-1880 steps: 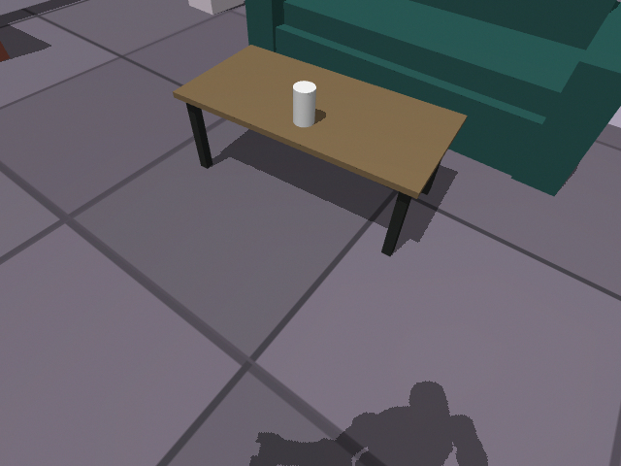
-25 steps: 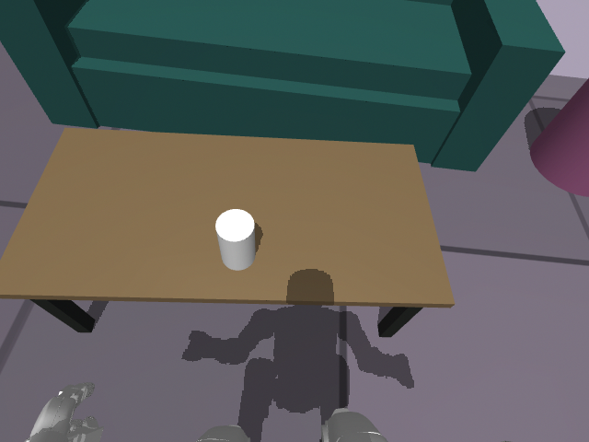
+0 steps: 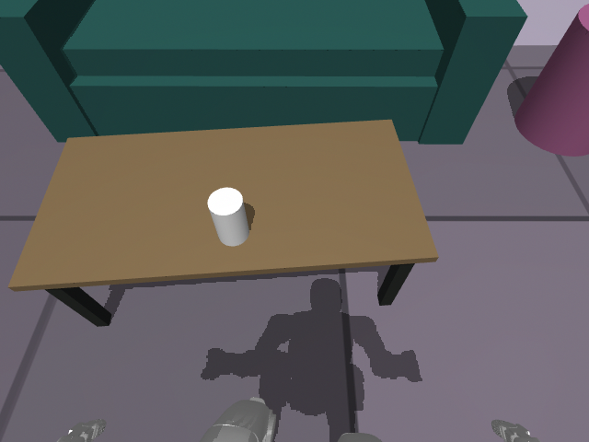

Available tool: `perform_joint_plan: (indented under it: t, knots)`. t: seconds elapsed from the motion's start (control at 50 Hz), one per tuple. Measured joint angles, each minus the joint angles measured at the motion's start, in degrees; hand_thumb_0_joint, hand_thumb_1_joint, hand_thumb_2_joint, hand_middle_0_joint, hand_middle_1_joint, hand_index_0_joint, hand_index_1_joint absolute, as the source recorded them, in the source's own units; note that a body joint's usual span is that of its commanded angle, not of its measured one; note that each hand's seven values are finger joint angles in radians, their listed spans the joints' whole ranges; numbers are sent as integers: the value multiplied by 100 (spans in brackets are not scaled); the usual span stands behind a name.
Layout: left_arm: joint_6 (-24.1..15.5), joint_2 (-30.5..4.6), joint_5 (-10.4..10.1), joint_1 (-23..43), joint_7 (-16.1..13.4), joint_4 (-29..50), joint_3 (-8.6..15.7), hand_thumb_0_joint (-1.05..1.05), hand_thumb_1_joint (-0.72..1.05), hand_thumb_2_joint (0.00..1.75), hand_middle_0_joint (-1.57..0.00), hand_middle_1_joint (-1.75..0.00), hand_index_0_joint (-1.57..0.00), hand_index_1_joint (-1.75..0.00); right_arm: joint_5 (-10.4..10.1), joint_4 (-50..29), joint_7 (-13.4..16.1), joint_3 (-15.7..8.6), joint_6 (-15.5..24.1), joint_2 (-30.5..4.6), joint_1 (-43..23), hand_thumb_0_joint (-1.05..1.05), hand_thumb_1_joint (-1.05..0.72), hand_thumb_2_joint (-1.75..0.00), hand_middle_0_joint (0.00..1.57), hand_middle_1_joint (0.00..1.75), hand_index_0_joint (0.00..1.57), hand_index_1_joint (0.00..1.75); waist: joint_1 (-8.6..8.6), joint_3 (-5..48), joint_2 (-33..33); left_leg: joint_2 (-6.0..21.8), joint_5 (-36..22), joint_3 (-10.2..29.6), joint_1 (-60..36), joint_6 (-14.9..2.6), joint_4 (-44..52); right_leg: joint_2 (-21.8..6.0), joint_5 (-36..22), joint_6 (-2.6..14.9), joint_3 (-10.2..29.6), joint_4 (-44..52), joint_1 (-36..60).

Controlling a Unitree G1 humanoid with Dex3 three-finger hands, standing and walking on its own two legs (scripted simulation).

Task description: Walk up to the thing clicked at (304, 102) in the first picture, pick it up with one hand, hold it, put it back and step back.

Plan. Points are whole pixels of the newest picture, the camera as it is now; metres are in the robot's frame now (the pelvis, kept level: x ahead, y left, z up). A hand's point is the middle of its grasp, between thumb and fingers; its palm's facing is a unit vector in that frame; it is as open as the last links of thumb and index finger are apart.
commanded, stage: step back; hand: left
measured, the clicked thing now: (229, 218) +0.62 +0.19 -0.29
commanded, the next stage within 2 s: none
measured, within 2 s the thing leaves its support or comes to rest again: neither
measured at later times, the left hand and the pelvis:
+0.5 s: hand out of the picture -0.06 +0.27 -0.15, palm faces +0.03 -0.93 -0.37, open 7.4 cm; pelvis -0.14 +0.00 +0.00, yaw +1 degrees
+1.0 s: hand out of the picture -0.21 +0.24 -0.15, palm faces +0.08 -0.91 -0.40, open 7.4 cm; pelvis -0.32 -0.04 -0.01, yaw +5 degrees
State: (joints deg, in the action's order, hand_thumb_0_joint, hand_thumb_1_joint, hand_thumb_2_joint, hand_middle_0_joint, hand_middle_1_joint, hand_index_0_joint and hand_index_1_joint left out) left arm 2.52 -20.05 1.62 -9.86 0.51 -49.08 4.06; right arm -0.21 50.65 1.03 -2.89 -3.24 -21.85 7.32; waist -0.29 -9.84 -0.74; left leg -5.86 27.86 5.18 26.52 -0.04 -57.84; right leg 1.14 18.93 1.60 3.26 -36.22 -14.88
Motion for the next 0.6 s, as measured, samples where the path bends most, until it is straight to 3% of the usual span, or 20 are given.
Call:
perform_joint_plan:
  t: [0.04, 0.1, 0.18, 0.22, 0.24, 0.26, 0.32, 0.36, 0.42, 0.5, 0.54, 0.6]
  knots:
    - [22, 30, 8, 17, -28, 66, -3, 1, 90, 90, -20, -30, -21, -30, -29, -10, 14, 10, 46, -59, 88, 1, -90, -90, 21, 30, 20, 30, -27, 58, 9, -159, 20, 122, 7, 36, -494, -70, -171, -12, -11, 159, -59]
    - [24, 27, 38, 124, -63, 239, -2, 1, 90, 90, -20, -30, -21, -30, -29, -36, 40, 22, 79, -131, 222, 1, -90, -90, 21, 30, 20, 30, -44, 67, 8, -122, 126, 129, -270, 95, -351, -128, -352, -28, -102, 257, -195]
    - [-4, -53, 26, 284, -92, 504, -25, 1, 90, 90, -20, -30, -21, -30, 22, -26, 44, 20, 89, -136, 304, 1, -91, -90, 21, 30, 20, 30, -12, -2, 81, 194, 72, -139, -908, 65, 1102, -221, -448, -89, -288, 95, -456]
    - [26, -121, -11, 358, -75, 579, -52, 1, 90, 90, -20, -30, -21, -30, 60, -21, 19, -5, 141, -123, 322, 1, -91, -90, 21, 30, 20, 30, 37, -36, 131, 322, -632, -264, -1279, -13, 2129, -274, -412, -148, -382, -157, -644]
    - [52, -179, -26, 412, -68, 578, -48, 1, 90, 90, -20, -30, -21, -30, 99, 11, 11, -26, 158, -58, 277, 1, -91, -90, 21, 30, 20, 30, 13, -117, 282, 241, -849, -337, -1316, -76, 2237, -361, -403, -176, -319, -289, -713]
    - [82, -208, -44, 433, -72, 546, -35, 1, 90, 90, -20, -30, -21, -30, 133, 20, -20, -17, 155, -6, 245, 1, -91, -90, 21, 30, 20, 30, -30, -161, 377, 210, -872, -407, -1291, -122, 2201, -320, -175, -146, -175, -431, -784]
    - [184, -215, -55, 397, -102, 363, 9, 1, 90, 90, -20, -30, -21, -30, 178, -24, -90, 43, 188, 72, 221, 1, -90, -90, 21, 30, 20, 30, 72, -117, 310, 370, -981, -322, -1152, -179, 2203, 263, 989, -81, 285, -1835, -1102]
    - [189, -245, -96, 318, -104, 296, 40, 1, 90, 90, -20, -30, -21, -30, 182, -44, -70, 78, 195, 129, 211, 1, -90, -90, 21, 30, 20, 30, 54, -41, 321, 461, -1166, -331, -1110, -162, 2387, 505, 1061, -56, 456, -2700, -1230]
    - [149, -270, -84, 153, -83, 264, 88, 1, 90, 90, -20, -30, -20, -30, 181, -128, -41, 77, 197, 149, 141, 1, -90, -90, 21, 30, 20, 30, -9, 5, 303, 582, -1382, -385, -994, -152, 2530, 544, 1049, -167, 477, -3136, -1099]
    - [151, -309, -50, -20, -61, 199, 121, 1, 90, 90, -20, -30, -20, -30, 171, -345, -18, 58, 227, 131, -2, 1, -90, -90, 21, 30, 20, 30, -63, -38, 268, 724, -1568, -486, -742, -116, 2477, 326, 1145, -305, 390, -2438, -610]
    - [140, -314, -46, -68, -42, 150, 117, 1, 90, 90, -20, -30, -20, -30, 177, -441, -25, 58, 215, 86, -82, 1, -90, -90, 21, 30, 20, 30, -80, -66, 227, 798, -1640, -532, -572, -53, 2378, 157, 1059, -291, 238, -1702, -310]
    - [61, -293, -22, -145, 0, 60, 98, 1, 90, 90, -20, -30, -20, -30, 151, -518, -47, 53, 136, -28, -174, 1, -90, -90, 21, 30, 21, 30, -117, -30, 127, 902, -1693, -575, -234, 91, 2092, -21, 479, -171, 0, -191, 243]
